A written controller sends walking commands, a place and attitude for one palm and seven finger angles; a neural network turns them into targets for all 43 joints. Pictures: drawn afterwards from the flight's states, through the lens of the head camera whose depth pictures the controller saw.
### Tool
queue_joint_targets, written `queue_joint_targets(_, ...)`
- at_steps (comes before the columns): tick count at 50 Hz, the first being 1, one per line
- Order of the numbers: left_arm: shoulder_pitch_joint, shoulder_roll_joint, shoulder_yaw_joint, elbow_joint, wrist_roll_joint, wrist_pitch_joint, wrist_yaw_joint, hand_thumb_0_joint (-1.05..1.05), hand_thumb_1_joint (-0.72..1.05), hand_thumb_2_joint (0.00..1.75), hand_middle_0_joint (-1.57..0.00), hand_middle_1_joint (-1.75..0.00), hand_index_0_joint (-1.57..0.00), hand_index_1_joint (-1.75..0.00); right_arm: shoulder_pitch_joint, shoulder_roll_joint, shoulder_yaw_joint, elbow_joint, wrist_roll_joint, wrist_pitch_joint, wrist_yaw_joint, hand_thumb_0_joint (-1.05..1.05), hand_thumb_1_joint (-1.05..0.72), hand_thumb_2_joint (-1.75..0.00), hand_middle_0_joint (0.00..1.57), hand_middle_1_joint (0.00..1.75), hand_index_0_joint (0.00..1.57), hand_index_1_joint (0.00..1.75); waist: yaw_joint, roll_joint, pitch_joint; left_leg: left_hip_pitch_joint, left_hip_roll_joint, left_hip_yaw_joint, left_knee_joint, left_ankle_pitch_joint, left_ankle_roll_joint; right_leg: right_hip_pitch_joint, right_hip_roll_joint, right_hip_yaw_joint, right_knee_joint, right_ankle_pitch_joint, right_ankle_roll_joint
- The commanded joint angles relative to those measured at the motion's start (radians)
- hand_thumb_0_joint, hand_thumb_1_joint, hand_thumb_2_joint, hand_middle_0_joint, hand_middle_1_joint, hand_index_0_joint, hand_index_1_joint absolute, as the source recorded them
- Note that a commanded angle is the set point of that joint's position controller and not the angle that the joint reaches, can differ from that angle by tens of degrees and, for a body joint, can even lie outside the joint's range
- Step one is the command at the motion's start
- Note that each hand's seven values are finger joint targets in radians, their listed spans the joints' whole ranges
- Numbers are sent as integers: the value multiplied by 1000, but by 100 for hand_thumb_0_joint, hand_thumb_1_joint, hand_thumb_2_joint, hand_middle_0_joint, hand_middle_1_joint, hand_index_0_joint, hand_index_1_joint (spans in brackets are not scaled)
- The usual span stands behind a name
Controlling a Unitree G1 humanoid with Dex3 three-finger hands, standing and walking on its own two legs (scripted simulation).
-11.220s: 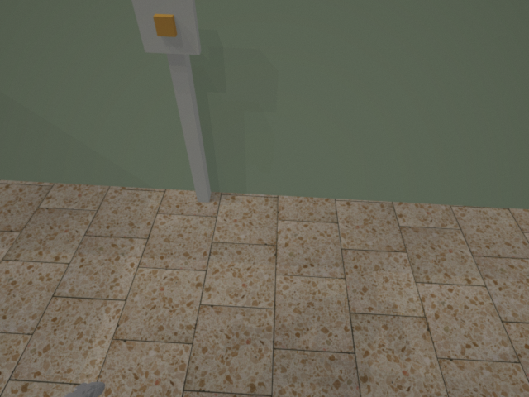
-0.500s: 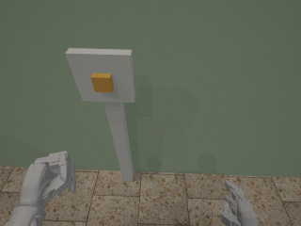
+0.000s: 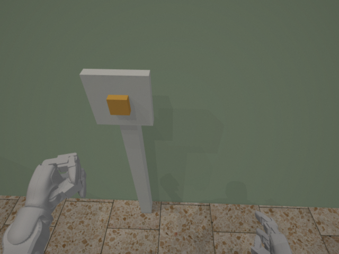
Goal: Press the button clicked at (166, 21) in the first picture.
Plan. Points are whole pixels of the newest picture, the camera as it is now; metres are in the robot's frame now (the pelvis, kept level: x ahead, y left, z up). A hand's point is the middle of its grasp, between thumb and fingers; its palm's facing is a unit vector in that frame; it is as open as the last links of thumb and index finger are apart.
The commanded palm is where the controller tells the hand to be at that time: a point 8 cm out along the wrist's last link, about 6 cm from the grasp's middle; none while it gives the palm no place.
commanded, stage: raise the hand and make a fist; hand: left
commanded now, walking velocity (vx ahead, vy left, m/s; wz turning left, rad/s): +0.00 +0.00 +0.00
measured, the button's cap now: (119, 104) +0.48 +0.18 +0.11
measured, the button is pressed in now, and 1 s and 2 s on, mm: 0 0 0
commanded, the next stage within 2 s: aim a knuckle at the button in 0.22 s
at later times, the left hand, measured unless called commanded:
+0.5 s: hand (86, 184) +0.23 +0.19 +0.10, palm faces +0.07 -1.00 -0.05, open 3.1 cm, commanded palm +0.21 +0.25 +0.10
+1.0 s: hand (106, 158) +0.30 +0.18 +0.09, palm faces +0.05 -1.00 -0.03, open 3.1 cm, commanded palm +0.28 +0.23 +0.09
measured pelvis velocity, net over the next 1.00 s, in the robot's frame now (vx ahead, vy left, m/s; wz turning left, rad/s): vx -0.01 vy -0.02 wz -0.02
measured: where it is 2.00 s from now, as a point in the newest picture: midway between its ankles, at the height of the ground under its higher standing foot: outside the picture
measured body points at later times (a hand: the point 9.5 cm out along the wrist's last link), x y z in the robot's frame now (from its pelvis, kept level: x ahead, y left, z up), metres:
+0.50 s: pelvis -0.01 -0.02 +0.00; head -0.02 -0.03 +0.45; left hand +0.22 +0.25 +0.11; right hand +0.16 -0.25 -0.07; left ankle +0.02 +0.09 -0.72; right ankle -0.02 -0.10 -0.72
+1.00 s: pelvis -0.01 -0.02 +0.00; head +0.00 -0.03 +0.45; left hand +0.30 +0.23 +0.10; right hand +0.14 -0.26 -0.09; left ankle +0.02 +0.09 -0.72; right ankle -0.02 -0.10 -0.72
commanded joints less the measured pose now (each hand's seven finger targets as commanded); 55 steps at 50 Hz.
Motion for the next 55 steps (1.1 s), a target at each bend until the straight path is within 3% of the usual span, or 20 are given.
queue_joint_targets(1,-138,158,85,-234,-6,-75,17,0,90,90,-130,-150,-130,-150,-109,-118,-48,-167,2,-52,-9,0,-90,-90,20,30,20,30,9,18,-105,145,15,-87,-111,202,-16,-48,4,32,-96,220,8)
queue_joint_targets(4,-138,161,90,-224,-2,-95,32,0,90,90,-130,-150,-130,-150,-105,-119,-46,-158,-2,-50,-7,0,-90,-90,20,30,20,30,4,-11,-84,132,17,-90,-112,187,-14,-53,8,32,-101,202,8)
queue_joint_targets(7,-149,152,75,-220,2,-109,28,0,90,90,-130,-150,-130,-150,-111,-115,-45,-155,2,-53,-8,0,-90,-90,20,30,20,30,2,42,-81,139,13,-88,-121,147,-17,-59,3,38,-110,164,6)
queue_joint_targets(9,-136,149,74,-201,-5,-108,21,0,90,90,-130,-150,-130,-150,-116,-119,-46,-153,1,-54,-11,0,-90,-90,20,30,20,30,-3,-20,-69,123,13,-87,-117,139,-10,-54,5,44,-122,162,11)
queue_joint_targets(13,-148,145,70,-204,-11,-111,8,0,90,90,-130,-150,-130,-150,-121,-116,-46,-151,5,-60,-14,0,-90,-90,20,30,20,30,0,7,-87,135,8,-78,-115,135,-10,-49,-2,53,-128,164,13)
queue_joint_targets(15,-150,151,76,-190,-13,-110,8,0,90,90,-130,-150,-130,-150,-124,-116,-46,-150,4,-62,-15,0,-90,-90,20,30,20,30,-2,-31,-76,119,6,-76,-111,129,-6,-44,-3,62,-136,158,17)
queue_joint_targets(17,-184,135,58,-190,-13,-114,7,0,90,90,-130,-150,-130,-150,-125,-114,-43,-145,4,-65,-16,0,-90,-90,20,30,20,30,-8,13,-65,127,4,-75,-110,129,-8,-58,-5,61,-133,163,16)
queue_joint_targets(21,-276,172,84,-101,-10,-118,11,0,90,90,-130,-150,-130,-150,-120,-123,-45,-126,4,-57,-24,0,-90,-90,20,30,20,30,-18,-50,-41,91,2,-74,-102,92,-6,-71,-10,83,-147,110,24)
queue_joint_targets(24,-327,193,99,-67,-11,-129,3,0,90,90,-130,-150,-130,-150,-123,-121,-46,-121,6,-55,-26,0,-90,-90,20,30,20,30,-14,-35,-77,92,0,-67,-89,103,-4,-50,-15,104,-149,118,25)
queue_joint_targets(27,-391,166,63,-41,-8,-139,-7,0,90,90,-130,-150,-130,-150,-128,-117,-45,-122,9,-57,-26,0,-90,-90,20,30,20,30,-15,8,-102,115,-2,-64,-90,123,-6,-44,-18,101,-138,157,22)
queue_joint_targets(29,-387,176,72,6,-6,-136,-6,0,90,90,-130,-150,-130,-150,-119,-121,-45,-119,8,-54,-26,0,-90,-90,20,30,20,30,-14,-38,-96,96,1,-66,-89,123,-5,-41,-15,100,-137,159,24)
queue_joint_targets(31,-428,150,41,22,-2,-136,-4,0,90,90,-130,-150,-130,-150,-124,-120,-44,-121,10,-51,-23,0,-90,-90,20,30,20,30,-17,1,-89,102,-3,-62,-90,124,-6,-54,-19,103,-133,172,23)
queue_joint_targets(33,-446,170,61,47,3,-136,10,0,90,90,-130,-150,-130,-150,-117,-124,-48,-120,8,-46,-22,0,-90,-90,20,30,20,30,-13,-19,-96,101,-3,-63,-94,117,-7,-52,-17,99,-131,164,23)
queue_joint_targets(35,-435,187,84,81,9,-133,21,0,90,90,-130,-150,-130,-150,-112,-128,-52,-123,6,-35,-20,0,-90,-90,20,30,20,30,-6,-74,-108,82,-1,-59,-89,132,-5,-33,-18,105,-126,185,27)
queue_joint_targets(42,-565,170,54,104,32,-166,54,0,90,90,-130,-150,-130,-150,-105,-123,-55,-120,5,-9,-11,0,-90,-90,20,30,20,30,-20,3,-139,113,0,-51,-86,147,-8,-55,-11,95,-103,214,19)
queue_joint_targets(44,-580,176,58,143,35,-172,62,0,90,90,-130,-150,-130,-150,-94,-128,-58,-114,3,-3,-11,0,-90,-90,20,30,20,30,-24,-59,-140,96,3,-55,-79,149,-6,-51,-7,97,-101,216,22)
queue_joint_targets(48,-618,142,25,147,43,-184,63,0,90,90,-130,-150,-130,-150,-84,-126,-62,-114,2,10,-4,0,-90,-90,20,30,20,30,-25,-1,-195,134,1,-52,-73,197,-9,-51,-6,85,-76,281,16)
queue_joint_targets(49,-611,151,31,167,46,-184,68,0,90,90,-130,-150,-130,-150,-80,-129,-64,-112,1,14,-3,0,-90,-90,20,30,20,30,-27,-40,-192,122,4,-53,-66,203,-7,-47,-4,88,-77,289,18)
queue_joint_targets(52,-673,160,37,225,49,-181,78,0,90,90,-130,-150,-130,-150,-73,-133,-63,-101,2,31,-3,0,-90,-90,20,30,20,30,-35,-37,-157,103,4,-54,-70,173,-10,-77,-4,86,-77,265,19)
queue_joint_targets(55,-701,149,24,232,60,-194,92,0,90,90,-130,-150,-130,-150,-68,-132,-67,-104,0,44,0,0,-90,-90,20,30,20,30,-34,-40,-192,113,5,-54,-66,185,-9,-73,-3,85,-69,268,16)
